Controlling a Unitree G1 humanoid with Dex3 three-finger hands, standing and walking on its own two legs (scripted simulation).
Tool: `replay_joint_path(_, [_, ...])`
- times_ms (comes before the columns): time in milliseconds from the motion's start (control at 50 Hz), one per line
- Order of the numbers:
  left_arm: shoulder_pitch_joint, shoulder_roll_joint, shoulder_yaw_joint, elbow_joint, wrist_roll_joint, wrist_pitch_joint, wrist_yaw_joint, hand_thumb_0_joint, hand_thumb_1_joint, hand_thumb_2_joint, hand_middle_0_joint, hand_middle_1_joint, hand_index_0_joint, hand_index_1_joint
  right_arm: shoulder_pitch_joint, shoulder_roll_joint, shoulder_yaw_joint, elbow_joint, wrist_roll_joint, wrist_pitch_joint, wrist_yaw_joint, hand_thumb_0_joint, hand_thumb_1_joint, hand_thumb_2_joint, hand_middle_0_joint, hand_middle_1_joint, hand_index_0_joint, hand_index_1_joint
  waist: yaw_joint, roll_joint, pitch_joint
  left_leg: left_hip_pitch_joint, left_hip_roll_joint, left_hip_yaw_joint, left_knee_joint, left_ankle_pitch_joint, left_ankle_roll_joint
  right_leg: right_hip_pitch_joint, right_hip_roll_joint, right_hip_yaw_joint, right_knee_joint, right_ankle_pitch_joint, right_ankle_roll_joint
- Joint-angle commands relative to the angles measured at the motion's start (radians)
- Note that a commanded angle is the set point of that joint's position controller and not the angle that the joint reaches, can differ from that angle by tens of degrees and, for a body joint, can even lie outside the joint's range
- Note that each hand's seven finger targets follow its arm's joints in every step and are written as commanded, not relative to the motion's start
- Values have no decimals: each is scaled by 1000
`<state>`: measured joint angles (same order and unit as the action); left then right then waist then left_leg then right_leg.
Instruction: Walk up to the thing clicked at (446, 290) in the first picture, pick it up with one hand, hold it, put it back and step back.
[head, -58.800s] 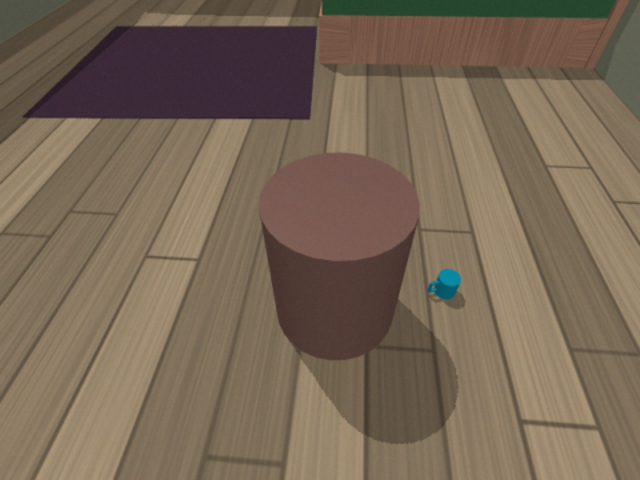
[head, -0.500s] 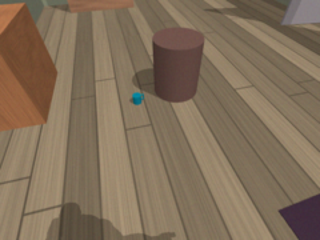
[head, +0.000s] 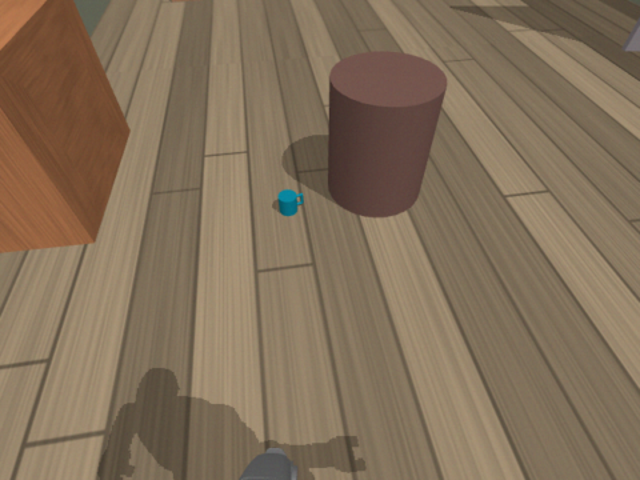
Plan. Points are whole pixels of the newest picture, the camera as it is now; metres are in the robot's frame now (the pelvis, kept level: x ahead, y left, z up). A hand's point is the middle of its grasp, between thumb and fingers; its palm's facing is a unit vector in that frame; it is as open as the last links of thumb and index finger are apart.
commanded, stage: walk up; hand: left
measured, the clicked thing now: (291, 201) +1.32 +0.23 -0.72
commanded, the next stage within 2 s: none
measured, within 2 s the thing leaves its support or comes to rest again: neither
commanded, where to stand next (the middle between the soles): +0.91 +0.02 m, yaw -2 degrees
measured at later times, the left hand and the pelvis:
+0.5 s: hand (182, 331) +0.36 +0.28 -0.13, palm faces -0.09 -0.90 -0.42, open 7.4 cm; pelvis +0.26 -0.01 -0.01, yaw -2 degrees
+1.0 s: hand (197, 269) +0.52 +0.31 -0.16, palm faces -0.07 -0.94 -0.35, open 7.4 cm; pelvis +0.49 +0.03 -0.01, yaw -1 degrees
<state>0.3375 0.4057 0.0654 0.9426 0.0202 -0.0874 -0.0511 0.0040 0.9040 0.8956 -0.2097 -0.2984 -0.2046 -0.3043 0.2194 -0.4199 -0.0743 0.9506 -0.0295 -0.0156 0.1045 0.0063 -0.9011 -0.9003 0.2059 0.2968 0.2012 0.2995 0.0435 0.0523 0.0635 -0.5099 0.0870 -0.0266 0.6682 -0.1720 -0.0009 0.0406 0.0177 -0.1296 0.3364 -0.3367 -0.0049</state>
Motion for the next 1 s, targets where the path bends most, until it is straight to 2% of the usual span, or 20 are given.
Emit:
replay_joint_path(0, [-66,296,76,-98,-5,-16,21,0,900,900,-200,-300,-200,-300,-86,-172,-60,-120,4,-45,-8,0,-900,-900,200,300,200,300,-30,-111,15,156,-8,88,-110,17,42,-115,-275,122,-13,359,-164])
replay_joint_path(40, [-30,242,50,-107,-8,-6,26,0,900,900,-200,-300,-200,-300,168,-231,-91,-53,-11,-57,-29,0,-900,-900,200,300,200,300,-147,50,-136,551,-69,115,-155,-44,97,-268,-162,23,431,477,-116])
replay_joint_path(60, [31,169,29,-116,-23,-1,28,0,900,900,-200,-300,-200,-300,287,-304,-121,-50,-22,-61,-45,0,-900,-900,200,300,200,300,-184,240,-222,741,111,-194,-237,-251,168,-504,-52,-7,738,235,-63])
replay_joint_path(80, [46,180,34,-129,-33,-4,30,0,900,900,-200,-300,-200,-300,270,-373,-129,-85,5,-66,-50,0,-900,-900,200,300,200,300,-167,280,-263,781,320,-677,-409,-321,266,-683,86,131,874,-195,-51])
replay_joint_path(100, [-39,266,39,-120,-23,-3,38,0,900,900,-200,-300,-200,-300,203,-352,-130,-103,40,-62,-51,0,-900,-900,200,300,200,300,-160,91,-219,645,328,-640,-437,-374,287,-659,-2,256,953,-177,-65])
replay_joint_path(180, [40,231,30,-65,-29,6,16,0,900,900,-200,-300,-200,-300,35,-233,-68,-150,34,-74,-65,0,-900,-900,200,300,200,300,-42,56,-4,299,202,-162,-447,-153,193,-557,-114,224,762,0,-32])
replay_joint_path(280, [-47,200,35,-99,-6,11,-21,0,900,900,-200,-300,-200,-300,43,-260,-72,-175,20,-92,-56,0,-900,-900,200,300,200,300,-61,96,24,302,208,-77,-472,-184,253,-561,-153,146,472,57,10])
replay_joint_path(380, [-109,183,46,-103,-4,0,-30,0,900,900,-200,-300,-200,-300,47,-258,-66,-185,29,-88,-49,0,-900,-900,200,300,200,300,-62,85,-6,291,159,-9,-386,-76,188,-420,-93,66,270,227,-14])
replay_joint_path(440, [-3,213,68,-65,-2,-10,-15,0,900,900,-200,-300,-200,-300,34,-230,-52,-200,29,-78,-57,0,-900,-900,200,300,200,300,20,-14,-56,191,134,23,-172,-12,142,-160,-56,56,242,197,-33])
replay_joint_path(460, [80,248,84,-44,-2,-17,-5,0,900,900,-200,-300,-200,-300,64,-184,-34,-198,25,-76,-57,0,-900,-900,200,300,200,300,59,-139,-108,115,63,88,53,3,114,-15,-66,95,189,87,-53])
replay_joint_path(480, [179,338,110,-46,6,-26,10,0,900,900,-200,-300,-200,-300,93,-123,-10,-213,27,-77,-58,0,-900,-900,200,300,200,300,93,-359,-144,-32,-53,145,380,-159,68,73,-278,437,38,-126,-113])
replay_joint_path(500, [164,394,108,-66,-10,-28,13,0,900,900,-200,-300,-200,-300,96,-168,-19,-212,33,-71,-64,0,-900,-900,200,300,200,300,79,-329,-113,-182,-124,72,502,-362,43,84,-453,810,-123,-181,-223])
replay_joint_path(520, [91,377,97,-88,-21,-24,16,0,900,900,-200,-300,-200,-300,58,-231,-36,-188,26,-62,-74,0,-900,-900,200,300,200,300,55,-199,-57,-183,-52,-26,567,-345,46,-23,-463,791,-103,-178,-273])
replay_joint_path(620, [-58,276,64,-130,-19,-25,20,0,900,900,-200,-300,-200,-300,157,-206,-43,-106,26,-48,-48,0,-900,-900,200,300,200,300,-39,-222,6,-29,19,-12,352,-142,22,-262,-272,327,-113,-23,-206])
replay_joint_path(780, [-27,292,68,-155,-12,-31,16,0,900,900,-200,-300,-200,-300,7,-161,-46,-155,7,-62,-22,0,-900,-900,200,300,200,300,-8,-179,-16,69,18,69,-38,-1,5,-233,-275,202,-44,82,-205])
replay_joint_path(860, [-41,249,42,-163,-7,-17,17,0,900,900,-200,-300,-200,-300,184,-210,-75,-94,6,-76,-38,0,-900,-900,200,300,200,300,-123,-30,-98,468,-58,121,-113,-31,46,-401,-209,117,274,226,-137])
replay_joint_path(880, [6,183,20,-169,-9,-13,18,0,900,900,-200,-300,-200,-300,292,-281,-99,-74,-2,-82,-52,0,-900,-900,200,300,200,300,-169,181,-162,599,69,-76,-238,-234,96,-506,-128,49,595,175,-95])
replay_joint_path(900, [43,153,16,-167,-28,-7,20,0,900,900,-200,-300,-200,-300,292,-368,-114,-110,4,-88,-59,0,-900,-900,200,300,200,300,-153,298,-143,660,321,-591,-438,-393,178,-747,44,77,782,-164,-45])
replay_joint_path(920, [1,259,35,-144,-18,0,39,0,900,900,-200,-300,-200,-300,240,-369,-116,-124,35,-84,-58,0,-900,-900,200,300,200,300,-145,148,-120,575,368,-642,-439,-393,265,-742,-29,196,879,-197,-59])
replay_joint_path(980, [38,238,29,-91,-32,0,32,0,900,900,-200,-300,-200,-300,131,-252,-67,-154,32,-86,-74,0,-900,-900,200,300,200,300,-68,58,-24,427,234,-246,-382,-7,186,-665,-100,240,803,-23,-47])
